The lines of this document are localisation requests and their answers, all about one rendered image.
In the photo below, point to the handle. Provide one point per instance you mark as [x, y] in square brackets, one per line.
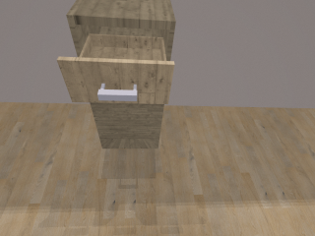
[117, 94]

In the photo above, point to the drawer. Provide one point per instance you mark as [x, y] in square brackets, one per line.
[119, 62]

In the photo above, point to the cabinet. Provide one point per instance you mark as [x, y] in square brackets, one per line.
[124, 125]

